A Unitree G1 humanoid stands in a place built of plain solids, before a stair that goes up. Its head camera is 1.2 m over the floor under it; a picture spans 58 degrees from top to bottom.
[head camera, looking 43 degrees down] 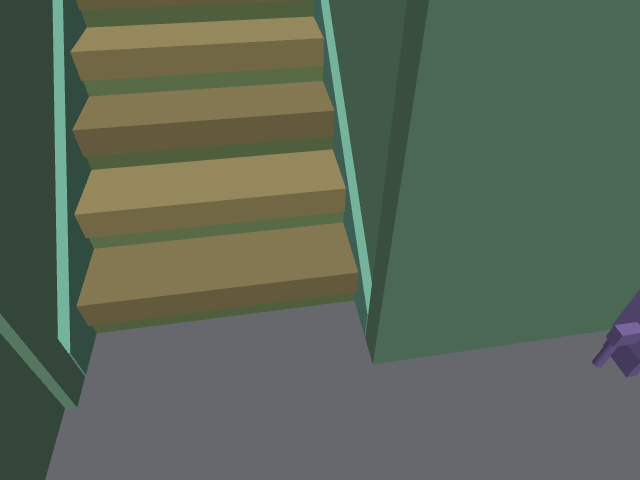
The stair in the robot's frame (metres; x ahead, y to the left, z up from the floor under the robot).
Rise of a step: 0.17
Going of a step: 0.23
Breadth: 0.87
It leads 9 degrees to the left of straight ahead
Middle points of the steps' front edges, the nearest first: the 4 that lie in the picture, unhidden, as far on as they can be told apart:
0.89 0.30 0.16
1.12 0.34 0.33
1.35 0.38 0.50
1.57 0.42 0.67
